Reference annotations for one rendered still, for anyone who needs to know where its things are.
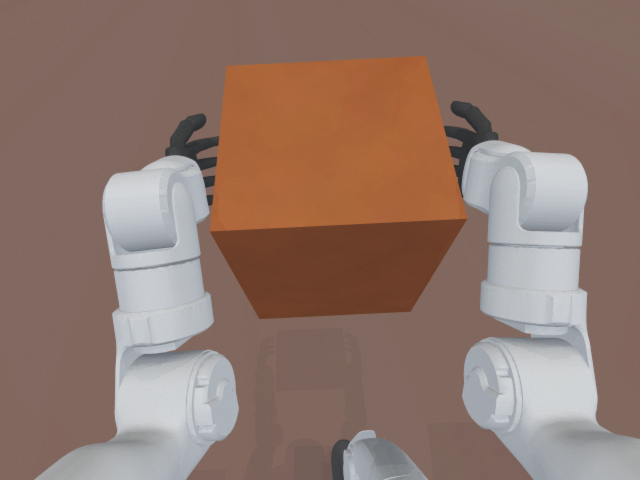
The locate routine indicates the right robot hand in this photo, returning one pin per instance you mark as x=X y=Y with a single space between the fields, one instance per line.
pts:
x=480 y=124

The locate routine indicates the robot left upper arm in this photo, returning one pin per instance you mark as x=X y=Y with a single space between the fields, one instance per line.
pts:
x=171 y=408

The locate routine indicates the robot right upper arm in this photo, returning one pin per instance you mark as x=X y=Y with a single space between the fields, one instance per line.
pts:
x=538 y=396

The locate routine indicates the robot left forearm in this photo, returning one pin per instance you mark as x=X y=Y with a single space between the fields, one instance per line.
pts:
x=150 y=219

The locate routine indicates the left robot hand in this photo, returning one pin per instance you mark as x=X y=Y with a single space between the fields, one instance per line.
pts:
x=180 y=137

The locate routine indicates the carton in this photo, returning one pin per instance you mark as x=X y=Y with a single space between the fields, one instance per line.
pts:
x=335 y=191

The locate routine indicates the right robot thigh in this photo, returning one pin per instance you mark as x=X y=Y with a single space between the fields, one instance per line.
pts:
x=379 y=459

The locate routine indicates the robot right shin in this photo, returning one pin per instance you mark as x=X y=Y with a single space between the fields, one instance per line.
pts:
x=361 y=435

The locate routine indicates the robot right forearm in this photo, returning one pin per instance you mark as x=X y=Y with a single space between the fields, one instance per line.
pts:
x=535 y=202

